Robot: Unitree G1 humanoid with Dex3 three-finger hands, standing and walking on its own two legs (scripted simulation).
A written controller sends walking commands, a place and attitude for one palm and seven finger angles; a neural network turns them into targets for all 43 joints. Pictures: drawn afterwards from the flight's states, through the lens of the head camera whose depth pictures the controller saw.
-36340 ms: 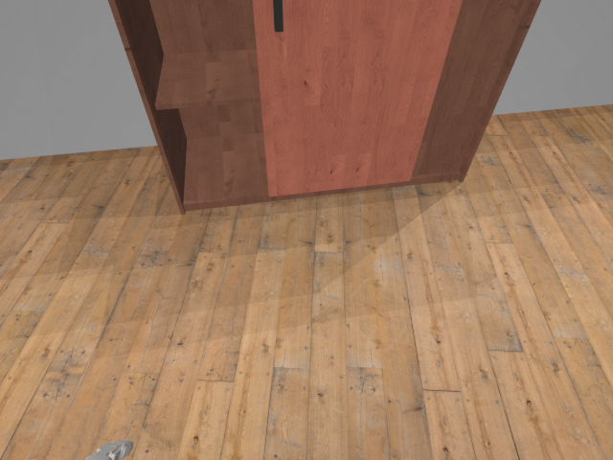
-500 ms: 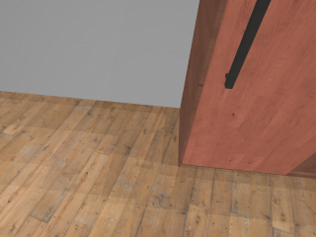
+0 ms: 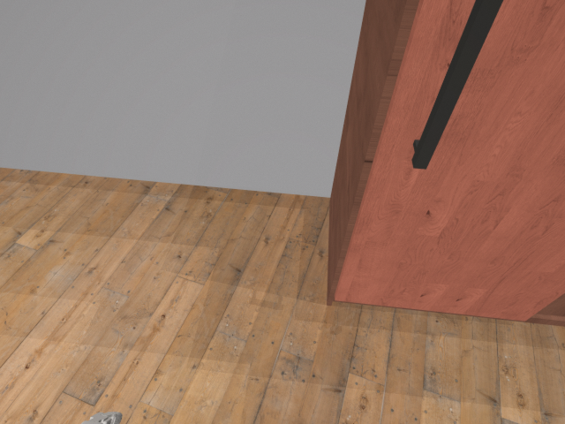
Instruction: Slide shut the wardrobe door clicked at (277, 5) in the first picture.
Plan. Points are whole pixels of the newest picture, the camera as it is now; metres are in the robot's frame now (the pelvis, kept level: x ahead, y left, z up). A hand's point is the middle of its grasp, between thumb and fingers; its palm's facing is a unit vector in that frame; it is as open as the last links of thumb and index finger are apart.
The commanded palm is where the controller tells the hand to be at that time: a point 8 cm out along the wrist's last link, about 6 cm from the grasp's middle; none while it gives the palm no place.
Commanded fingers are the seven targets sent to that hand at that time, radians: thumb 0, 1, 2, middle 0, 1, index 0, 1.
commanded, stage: look to check the result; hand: right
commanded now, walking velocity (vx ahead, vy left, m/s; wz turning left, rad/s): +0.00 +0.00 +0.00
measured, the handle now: (447, 82) +0.62 -0.23 +0.18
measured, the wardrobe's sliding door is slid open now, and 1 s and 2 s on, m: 0.00 0.00 0.00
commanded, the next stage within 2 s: stand and wait in 0.48 s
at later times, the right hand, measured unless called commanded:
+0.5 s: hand out of the picture +0.10 -0.23 -0.16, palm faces -0.04 +0.94 -0.35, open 7.4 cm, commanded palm none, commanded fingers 0.00 -0.90 -0.90 0.20 0.30 0.20 0.30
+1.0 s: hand out of the picture +0.11 -0.22 -0.16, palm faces -0.05 +0.94 -0.34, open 7.4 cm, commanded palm none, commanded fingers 0.00 -0.90 -0.90 0.20 0.30 0.20 0.30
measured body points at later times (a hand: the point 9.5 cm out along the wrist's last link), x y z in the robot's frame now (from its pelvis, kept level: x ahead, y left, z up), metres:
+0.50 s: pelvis +0.02 +0.02 +0.00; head +0.04 +0.02 +0.45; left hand +0.10 +0.31 -0.14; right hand +0.10 -0.28 -0.13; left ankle -0.03 +0.12 -0.75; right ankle +0.02 -0.11 -0.75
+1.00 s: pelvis +0.02 +0.03 +0.00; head +0.04 +0.03 +0.45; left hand +0.09 +0.32 -0.14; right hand +0.11 -0.27 -0.13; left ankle -0.03 +0.12 -0.75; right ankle +0.02 -0.11 -0.75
